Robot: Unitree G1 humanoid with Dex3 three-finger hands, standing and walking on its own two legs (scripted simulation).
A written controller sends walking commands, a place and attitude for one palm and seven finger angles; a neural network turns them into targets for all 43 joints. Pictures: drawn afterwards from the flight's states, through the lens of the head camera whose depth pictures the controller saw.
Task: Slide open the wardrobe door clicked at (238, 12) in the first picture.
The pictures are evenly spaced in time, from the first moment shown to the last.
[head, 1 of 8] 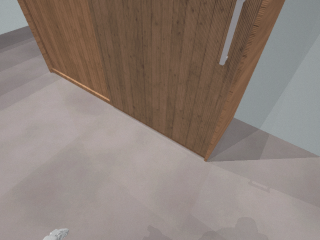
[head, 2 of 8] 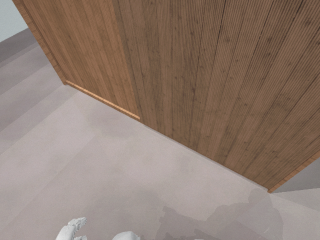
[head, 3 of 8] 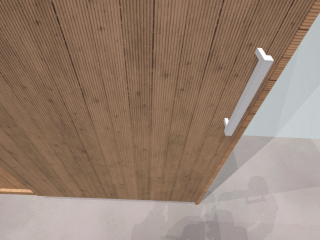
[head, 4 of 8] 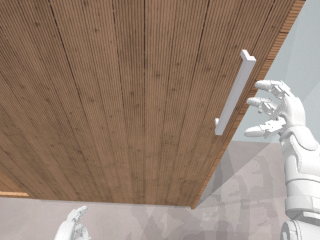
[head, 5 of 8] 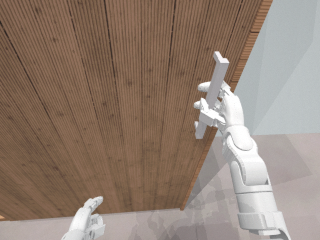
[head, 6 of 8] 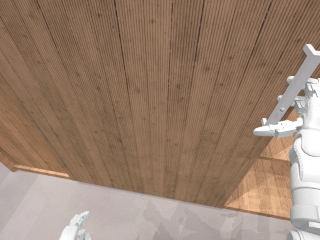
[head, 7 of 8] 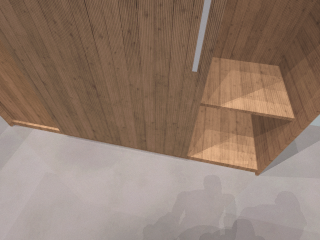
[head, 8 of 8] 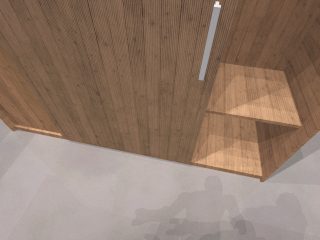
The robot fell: no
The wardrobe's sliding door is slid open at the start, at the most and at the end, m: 0.00 0.48 0.48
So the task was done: yes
